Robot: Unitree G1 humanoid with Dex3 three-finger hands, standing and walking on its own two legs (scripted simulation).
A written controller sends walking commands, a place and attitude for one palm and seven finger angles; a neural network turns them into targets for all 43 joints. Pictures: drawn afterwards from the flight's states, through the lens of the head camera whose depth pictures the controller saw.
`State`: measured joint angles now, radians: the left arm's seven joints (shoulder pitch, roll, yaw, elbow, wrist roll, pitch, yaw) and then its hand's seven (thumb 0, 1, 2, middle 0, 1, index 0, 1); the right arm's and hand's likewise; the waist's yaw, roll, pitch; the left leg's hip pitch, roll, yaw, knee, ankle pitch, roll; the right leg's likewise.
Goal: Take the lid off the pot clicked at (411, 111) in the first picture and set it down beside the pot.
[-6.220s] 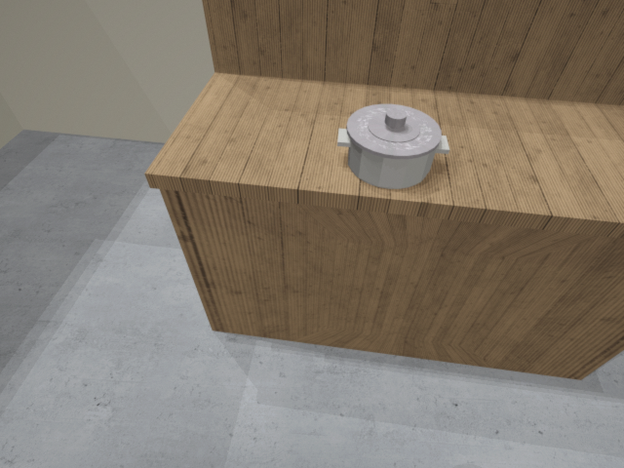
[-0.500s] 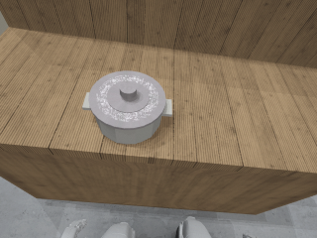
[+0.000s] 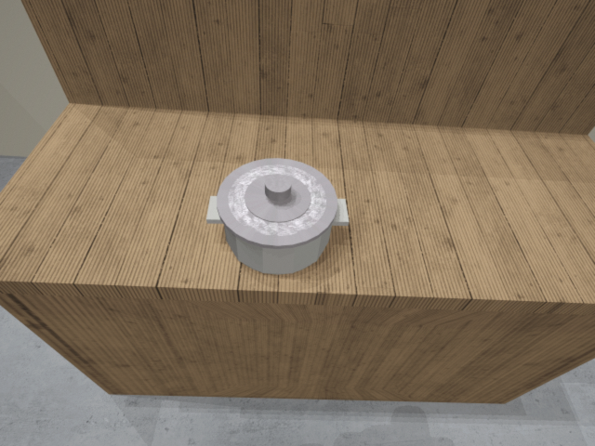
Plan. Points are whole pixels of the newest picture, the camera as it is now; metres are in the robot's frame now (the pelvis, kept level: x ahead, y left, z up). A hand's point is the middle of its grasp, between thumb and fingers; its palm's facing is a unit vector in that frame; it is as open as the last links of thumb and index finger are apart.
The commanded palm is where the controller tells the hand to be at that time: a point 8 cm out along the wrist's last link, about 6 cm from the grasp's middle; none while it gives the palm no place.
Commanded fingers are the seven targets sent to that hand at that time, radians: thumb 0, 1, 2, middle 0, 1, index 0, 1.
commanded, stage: come to a stop and stand still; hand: left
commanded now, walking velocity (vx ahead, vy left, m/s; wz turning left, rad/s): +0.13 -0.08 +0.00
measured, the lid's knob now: (278, 187) +0.47 +0.07 +0.08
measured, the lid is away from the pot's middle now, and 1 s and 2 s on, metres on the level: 0.00 0.00 0.00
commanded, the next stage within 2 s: look again from close up in 0.88 s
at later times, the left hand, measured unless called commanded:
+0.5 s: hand out of the picture +0.00 +0.20 -0.18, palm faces +0.01 -0.98 -0.18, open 7.3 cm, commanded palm none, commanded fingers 0.00 0.90 0.90 -0.20 -0.30 -0.20 -0.30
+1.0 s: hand out of the picture -0.03 +0.16 -0.17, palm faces +0.06 -0.99 -0.14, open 7.4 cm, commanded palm none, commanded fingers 0.00 0.90 0.90 -0.20 -0.30 -0.20 -0.30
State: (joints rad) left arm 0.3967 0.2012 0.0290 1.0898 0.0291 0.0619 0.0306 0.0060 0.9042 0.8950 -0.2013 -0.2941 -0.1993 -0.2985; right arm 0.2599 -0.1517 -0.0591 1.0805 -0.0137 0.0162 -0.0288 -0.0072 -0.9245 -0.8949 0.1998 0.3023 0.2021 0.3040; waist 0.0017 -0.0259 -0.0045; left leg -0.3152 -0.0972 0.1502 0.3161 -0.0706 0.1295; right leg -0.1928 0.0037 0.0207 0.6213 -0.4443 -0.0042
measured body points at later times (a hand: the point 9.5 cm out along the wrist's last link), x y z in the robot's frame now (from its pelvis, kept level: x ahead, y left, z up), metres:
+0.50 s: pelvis -0.02 +0.03 +0.00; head -0.03 +0.05 +0.45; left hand +0.00 +0.25 -0.17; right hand -0.10 -0.15 -0.16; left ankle -0.03 +0.10 -0.74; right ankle -0.05 -0.09 -0.73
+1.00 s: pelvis +0.00 +0.02 +0.00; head +0.01 +0.03 +0.45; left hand -0.03 +0.21 -0.16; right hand -0.02 -0.19 -0.16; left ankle -0.03 +0.10 -0.74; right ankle -0.05 -0.09 -0.74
